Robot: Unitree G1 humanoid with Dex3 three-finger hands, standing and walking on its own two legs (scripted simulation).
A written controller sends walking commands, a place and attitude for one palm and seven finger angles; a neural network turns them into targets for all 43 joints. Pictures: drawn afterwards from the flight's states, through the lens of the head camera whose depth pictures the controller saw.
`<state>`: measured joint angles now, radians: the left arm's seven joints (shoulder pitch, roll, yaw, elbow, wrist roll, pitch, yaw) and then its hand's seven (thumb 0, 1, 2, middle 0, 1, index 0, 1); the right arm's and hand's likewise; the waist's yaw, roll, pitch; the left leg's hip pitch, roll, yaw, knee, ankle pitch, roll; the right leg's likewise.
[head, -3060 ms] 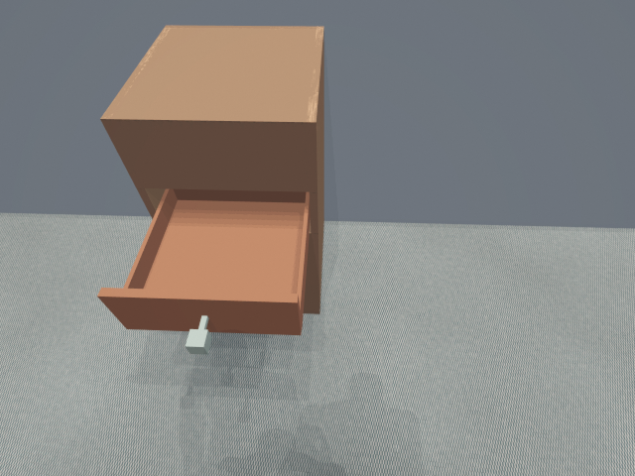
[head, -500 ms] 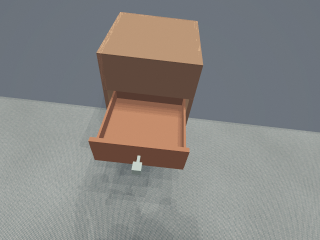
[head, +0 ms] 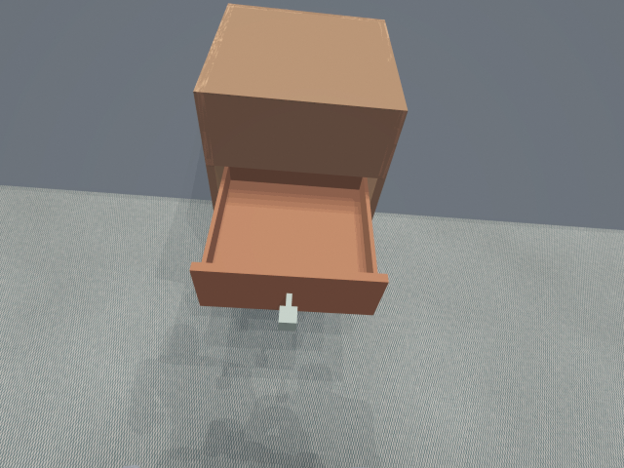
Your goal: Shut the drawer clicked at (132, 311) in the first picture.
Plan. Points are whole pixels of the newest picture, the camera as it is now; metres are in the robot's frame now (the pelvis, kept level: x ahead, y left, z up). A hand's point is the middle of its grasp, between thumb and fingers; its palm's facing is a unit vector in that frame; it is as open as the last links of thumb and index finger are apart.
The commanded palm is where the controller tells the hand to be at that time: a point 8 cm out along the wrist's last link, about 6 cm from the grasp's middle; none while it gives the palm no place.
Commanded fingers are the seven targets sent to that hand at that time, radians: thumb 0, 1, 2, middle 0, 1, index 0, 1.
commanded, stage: come to a stop and stand still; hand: left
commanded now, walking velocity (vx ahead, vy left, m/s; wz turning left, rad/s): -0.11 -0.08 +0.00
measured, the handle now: (288, 310) +0.43 +0.05 -0.23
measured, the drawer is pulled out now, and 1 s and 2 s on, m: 0.30 0.30 0.30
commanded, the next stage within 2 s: look again from close up in 0.44 s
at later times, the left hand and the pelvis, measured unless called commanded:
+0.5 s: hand out of the picture +0.04 +0.17 -0.16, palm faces +0.05 -0.98 -0.20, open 7.1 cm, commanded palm none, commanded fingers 0.00 0.90 0.90 -0.20 -0.30 -0.20 -0.30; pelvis +0.00 -0.01 +0.01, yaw +0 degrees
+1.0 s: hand out of the picture -0.06 +0.13 -0.16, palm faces +0.06 -0.99 -0.13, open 7.4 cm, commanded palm none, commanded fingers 0.00 0.90 0.90 -0.20 -0.30 -0.20 -0.30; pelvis -0.02 -0.01 +0.01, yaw +1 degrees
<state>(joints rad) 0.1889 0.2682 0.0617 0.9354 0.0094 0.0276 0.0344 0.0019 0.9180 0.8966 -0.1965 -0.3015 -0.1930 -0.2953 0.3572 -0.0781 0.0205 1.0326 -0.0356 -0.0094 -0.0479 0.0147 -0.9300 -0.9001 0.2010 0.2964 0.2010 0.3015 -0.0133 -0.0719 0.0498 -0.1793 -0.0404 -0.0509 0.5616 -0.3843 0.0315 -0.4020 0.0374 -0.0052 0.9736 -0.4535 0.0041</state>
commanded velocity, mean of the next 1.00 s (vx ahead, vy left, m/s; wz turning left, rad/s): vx -0.01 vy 0.00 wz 0.00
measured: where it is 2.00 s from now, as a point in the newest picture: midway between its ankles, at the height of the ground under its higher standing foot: outside the picture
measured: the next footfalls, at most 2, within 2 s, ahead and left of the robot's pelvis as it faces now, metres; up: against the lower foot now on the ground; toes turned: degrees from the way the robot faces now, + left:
right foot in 0.10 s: +0.03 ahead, -0.11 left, +0.00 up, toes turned +0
left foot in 1.86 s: +0.17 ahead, +0.01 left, +0.00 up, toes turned +7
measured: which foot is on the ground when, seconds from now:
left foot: down 0.00-1.00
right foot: up 0.00-0.08, down 0.10-1.00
